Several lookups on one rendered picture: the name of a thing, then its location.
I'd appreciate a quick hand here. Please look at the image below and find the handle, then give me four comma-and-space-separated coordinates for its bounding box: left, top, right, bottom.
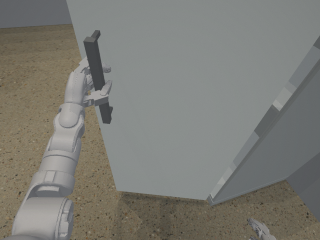
83, 30, 113, 124

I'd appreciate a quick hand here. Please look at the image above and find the fridge door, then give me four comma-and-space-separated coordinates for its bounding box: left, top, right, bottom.
66, 0, 320, 200

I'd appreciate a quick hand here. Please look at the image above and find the robot left hand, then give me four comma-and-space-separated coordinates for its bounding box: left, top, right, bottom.
64, 56, 112, 109

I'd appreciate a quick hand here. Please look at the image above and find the robot left forearm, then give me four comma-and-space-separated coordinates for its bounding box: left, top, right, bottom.
11, 103, 86, 236

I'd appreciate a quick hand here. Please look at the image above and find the robot right hand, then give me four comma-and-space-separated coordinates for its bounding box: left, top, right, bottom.
248, 218, 277, 240

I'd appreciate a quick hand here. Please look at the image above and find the left robot upper arm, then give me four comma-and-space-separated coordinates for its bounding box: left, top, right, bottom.
0, 197, 74, 240

